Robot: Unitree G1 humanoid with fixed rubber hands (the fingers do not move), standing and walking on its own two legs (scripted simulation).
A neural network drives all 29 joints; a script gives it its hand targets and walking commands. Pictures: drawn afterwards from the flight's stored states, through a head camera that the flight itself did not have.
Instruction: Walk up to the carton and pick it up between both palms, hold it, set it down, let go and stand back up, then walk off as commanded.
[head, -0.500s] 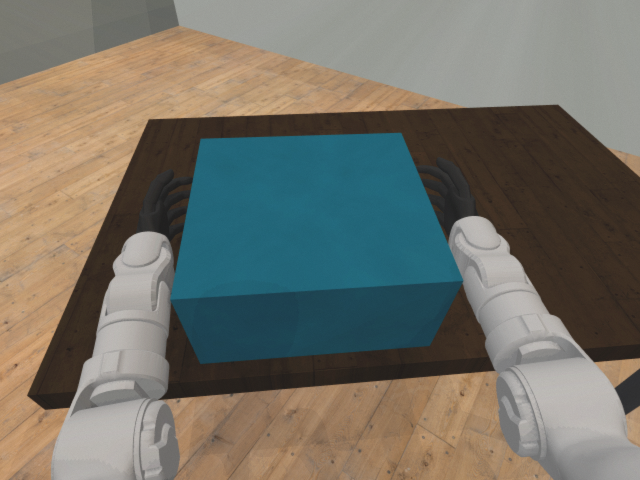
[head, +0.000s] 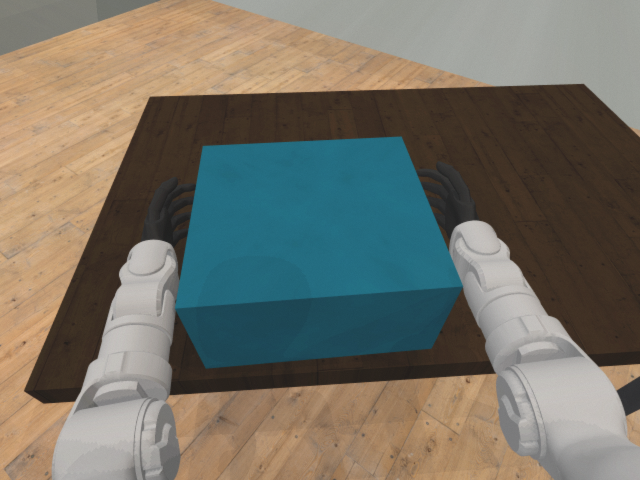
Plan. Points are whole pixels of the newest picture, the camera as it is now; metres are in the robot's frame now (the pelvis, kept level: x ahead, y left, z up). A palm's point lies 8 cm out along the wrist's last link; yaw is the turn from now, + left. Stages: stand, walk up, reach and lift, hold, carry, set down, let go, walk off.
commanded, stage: set down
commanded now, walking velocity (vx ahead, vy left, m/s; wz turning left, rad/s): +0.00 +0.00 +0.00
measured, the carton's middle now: (311, 242) +0.42 +0.03 +0.07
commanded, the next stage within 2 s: none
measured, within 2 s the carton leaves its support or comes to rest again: rests again in 1.42 s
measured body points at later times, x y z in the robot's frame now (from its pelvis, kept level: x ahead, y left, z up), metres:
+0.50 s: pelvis -0.01 +0.01 +0.00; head +0.05 +0.01 +0.44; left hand +0.41 +0.22 +0.06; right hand +0.44 -0.16 +0.08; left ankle +0.01 +0.16 -0.74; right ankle -0.05 -0.11 -0.74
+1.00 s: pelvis -0.01 +0.01 +0.00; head +0.04 +0.01 +0.44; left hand +0.40 +0.23 +0.06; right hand +0.44 -0.16 +0.07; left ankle +0.01 +0.16 -0.74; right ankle -0.05 -0.11 -0.74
